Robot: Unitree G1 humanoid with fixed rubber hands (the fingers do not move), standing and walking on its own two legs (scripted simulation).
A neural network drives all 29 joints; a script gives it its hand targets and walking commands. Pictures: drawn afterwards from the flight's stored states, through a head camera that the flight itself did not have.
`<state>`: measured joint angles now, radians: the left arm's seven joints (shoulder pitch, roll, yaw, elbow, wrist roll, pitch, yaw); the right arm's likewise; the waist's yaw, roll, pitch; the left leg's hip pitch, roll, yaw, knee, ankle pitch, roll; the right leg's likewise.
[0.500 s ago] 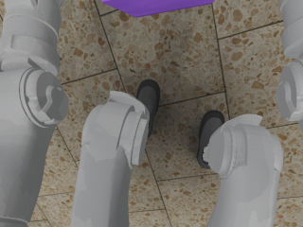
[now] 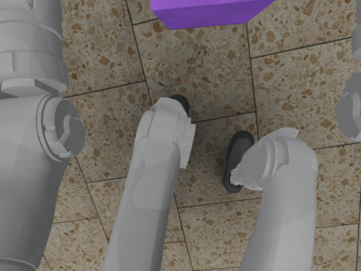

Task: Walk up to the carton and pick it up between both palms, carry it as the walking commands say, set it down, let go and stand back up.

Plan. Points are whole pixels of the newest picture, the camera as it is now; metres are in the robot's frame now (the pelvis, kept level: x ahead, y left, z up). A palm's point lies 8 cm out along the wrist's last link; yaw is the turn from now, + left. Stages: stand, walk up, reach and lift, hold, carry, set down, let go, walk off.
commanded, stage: set down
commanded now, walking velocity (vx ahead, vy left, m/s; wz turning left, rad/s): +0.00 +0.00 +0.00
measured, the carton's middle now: out of the picture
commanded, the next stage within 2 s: let go in 0.82 s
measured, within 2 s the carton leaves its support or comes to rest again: neither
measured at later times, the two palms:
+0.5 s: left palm out of the picture +0.51 +0.33 +0.01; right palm out of the picture +0.64 -0.04 +0.02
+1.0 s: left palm out of the picture +0.51 +0.32 +0.12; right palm out of the picture +0.63 -0.06 +0.14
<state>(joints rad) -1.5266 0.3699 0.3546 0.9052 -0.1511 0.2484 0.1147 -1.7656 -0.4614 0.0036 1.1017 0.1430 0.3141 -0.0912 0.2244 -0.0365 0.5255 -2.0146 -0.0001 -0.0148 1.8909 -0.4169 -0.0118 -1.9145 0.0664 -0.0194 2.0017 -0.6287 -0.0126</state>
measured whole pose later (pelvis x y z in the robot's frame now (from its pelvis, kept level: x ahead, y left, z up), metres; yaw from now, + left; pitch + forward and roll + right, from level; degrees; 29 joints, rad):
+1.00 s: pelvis +0.03 +0.01 +0.21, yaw -1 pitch +38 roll -2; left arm -1.25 0.27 0.45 0.89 0.04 0.29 0.04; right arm -1.50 -0.35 -0.17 1.10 -0.05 0.34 -0.05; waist 0.20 -0.06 0.14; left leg -1.49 0.01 -0.01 1.02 -0.20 0.00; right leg -1.41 0.07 0.02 1.10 -0.35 0.00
